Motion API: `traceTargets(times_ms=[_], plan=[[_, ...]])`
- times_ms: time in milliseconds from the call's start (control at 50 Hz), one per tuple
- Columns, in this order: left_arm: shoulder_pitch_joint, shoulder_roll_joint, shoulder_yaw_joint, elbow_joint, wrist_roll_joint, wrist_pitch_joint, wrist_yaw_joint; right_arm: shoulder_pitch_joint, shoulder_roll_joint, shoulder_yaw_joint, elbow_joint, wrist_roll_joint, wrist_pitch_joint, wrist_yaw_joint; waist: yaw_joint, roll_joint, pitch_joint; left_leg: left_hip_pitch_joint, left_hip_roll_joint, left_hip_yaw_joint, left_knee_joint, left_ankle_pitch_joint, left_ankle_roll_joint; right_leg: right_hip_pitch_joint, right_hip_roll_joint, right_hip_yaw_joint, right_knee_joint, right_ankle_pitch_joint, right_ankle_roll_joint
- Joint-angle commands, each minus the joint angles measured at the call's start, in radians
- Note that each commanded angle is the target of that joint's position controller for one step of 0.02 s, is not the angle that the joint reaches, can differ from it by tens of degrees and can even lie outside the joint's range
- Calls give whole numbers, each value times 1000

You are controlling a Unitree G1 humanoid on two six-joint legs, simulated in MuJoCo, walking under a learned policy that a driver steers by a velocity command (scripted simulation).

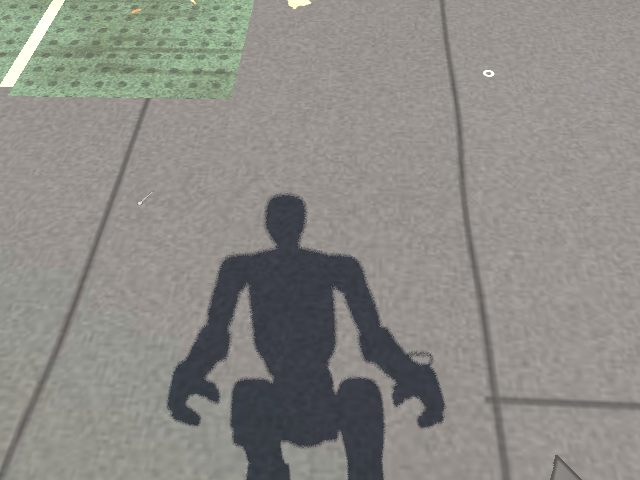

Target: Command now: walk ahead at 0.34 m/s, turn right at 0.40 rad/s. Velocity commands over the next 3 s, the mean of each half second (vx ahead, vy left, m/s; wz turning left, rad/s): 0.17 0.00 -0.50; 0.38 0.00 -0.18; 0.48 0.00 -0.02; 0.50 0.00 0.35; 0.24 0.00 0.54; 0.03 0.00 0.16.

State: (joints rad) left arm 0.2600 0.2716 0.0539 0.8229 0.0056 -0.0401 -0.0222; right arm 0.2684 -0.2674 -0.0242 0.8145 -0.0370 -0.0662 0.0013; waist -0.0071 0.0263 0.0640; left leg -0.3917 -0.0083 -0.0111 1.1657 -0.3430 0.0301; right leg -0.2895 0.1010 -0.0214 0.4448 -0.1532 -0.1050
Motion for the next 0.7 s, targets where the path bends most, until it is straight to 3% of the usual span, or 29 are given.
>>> traceTargets(times_ms=[20,60,140,260,300,340,360,380,400,420,440,460,480,500,540,600,700], plan=[[49,129,30,-32,-10,-26,3,78,-81,-17,-56,-5,20,-3,-35,-51,-88,-102,44,-26,-34,8,-51,129,-270,268,-148,771,-173],[54,154,37,-32,-7,-21,5,54,-72,-13,-68,0,34,-6,-38,-64,-104,-105,35,-7,-104,45,-74,105,-236,227,-141,821,-162],[97,153,40,-29,-9,5,16,-66,-69,-8,-109,5,50,-10,5,-99,-116,-126,24,3,-254,160,-88,116,-189,227,-104,770,-100],[140,168,53,-37,7,42,35,-183,-94,-5,-147,21,45,-21,59,-116,-102,-153,-4,-37,-410,140,-70,225,-216,356,-14,695,-84],[111,175,59,-52,13,51,38,-161,-108,-6,-145,27,36,-27,46,-126,-92,-96,-18,-56,-500,97,-52,227,-215,411,28,662,-72],[39,181,61,-75,5,53,38,-81,-118,-9,-127,27,23,-35,-10,-132,-85,65,-30,-62,-696,156,-26,167,-171,446,87,536,-26],[5,164,56,-95,-8,47,37,-16,-141,-16,-116,15,10,-45,-43,-91,-112,223,38,-111,-801,309,-1,89,-124,430,179,444,17],[64,89,35,-122,-19,40,36,27,-228,-32,-127,8,9,-60,-16,114,-214,403,313,-328,-791,652,71,-8,-37,284,417,45,63],[182,108,46,-114,-13,57,45,12,-251,-39,-131,31,35,-52,32,258,-267,445,475,-550,-787,950,233,-157,116,126,573,-593,81],[202,157,52,-76,27,69,47,18,-193,-34,-134,38,49,-44,37,127,-245,409,456,-527,-785,752,255,-197,20,121,709,-534,81],[138,163,55,-69,31,76,35,-24,-126,-18,-147,30,52,-42,29,64,-174,333,380,-428,-827,439,217,-218,-16,125,719,-430,80],[87,153,52,-77,29,82,20,-69,-98,-8,-153,18,59,-38,30,52,-113,252,298,-346,-901,137,168,-214,-46,125,678,-351,87],[49,142,48,-93,33,87,3,-78,-112,-12,-147,8,58,-37,24,119,-71,213,251,-304,-951,-11,147,-223,-56,111,655,-299,94],[53,128,41,-89,31,87,-11,-67,-124,-17,-137,3,52,-34,16,153,-53,197,217,-268,-980,-41,143,-219,-48,100,650,-260,102],[43,114,33,-87,27,80,-23,-25,-132,-24,-113,8,32,-25,10,121,-61,218,215,-244,-1004,-43,150,-215,-40,104,595,-214,103],[-1,94,19,-88,35,67,-26,15,-144,-33,-81,14,11,-12,-2,101,-60,252,234,-228,-1034,-75,162,-222,-55,102,474,-182,101],[-93,71,-8,-105,31,45,-27,51,-172,-50,-41,15,10,8,-25,113,-40,178,231,-162,-1042,-81,166,-87,-89,3,227,-203,86]])
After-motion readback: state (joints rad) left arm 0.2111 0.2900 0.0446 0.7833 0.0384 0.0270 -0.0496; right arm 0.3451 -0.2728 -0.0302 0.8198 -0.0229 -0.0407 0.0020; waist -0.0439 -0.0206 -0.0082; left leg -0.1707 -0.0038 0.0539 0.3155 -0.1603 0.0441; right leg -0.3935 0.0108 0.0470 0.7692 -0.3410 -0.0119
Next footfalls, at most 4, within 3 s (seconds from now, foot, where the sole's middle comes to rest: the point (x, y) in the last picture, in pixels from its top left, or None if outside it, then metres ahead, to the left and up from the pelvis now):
0.38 left None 0.27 0.10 -0.77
0.82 right None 0.22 -0.12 -0.77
1.26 left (365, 420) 0.59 -0.05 -0.77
1.78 right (481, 334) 0.79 -0.33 -0.77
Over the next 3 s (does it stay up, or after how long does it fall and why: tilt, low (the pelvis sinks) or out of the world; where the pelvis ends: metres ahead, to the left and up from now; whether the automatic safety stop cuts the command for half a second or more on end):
stays up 0.98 -0.24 0.01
